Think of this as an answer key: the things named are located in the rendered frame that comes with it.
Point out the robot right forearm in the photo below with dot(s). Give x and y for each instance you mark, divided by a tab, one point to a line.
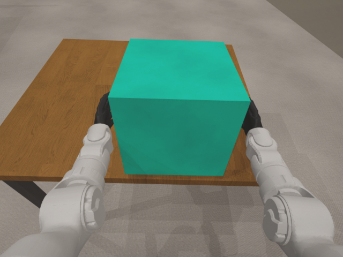
270	171

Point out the robot left upper arm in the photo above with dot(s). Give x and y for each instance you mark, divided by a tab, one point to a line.
68	218

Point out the robot left hand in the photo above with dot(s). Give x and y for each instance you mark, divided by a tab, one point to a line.
103	114

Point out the robot right hand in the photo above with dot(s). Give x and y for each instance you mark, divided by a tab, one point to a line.
252	119

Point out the table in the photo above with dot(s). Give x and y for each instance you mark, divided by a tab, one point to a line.
42	136

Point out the robot right upper arm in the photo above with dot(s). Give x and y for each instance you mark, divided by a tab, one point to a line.
301	226

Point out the robot left forearm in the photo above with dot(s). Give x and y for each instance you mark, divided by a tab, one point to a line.
92	162

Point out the carton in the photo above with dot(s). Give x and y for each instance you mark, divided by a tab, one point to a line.
177	107

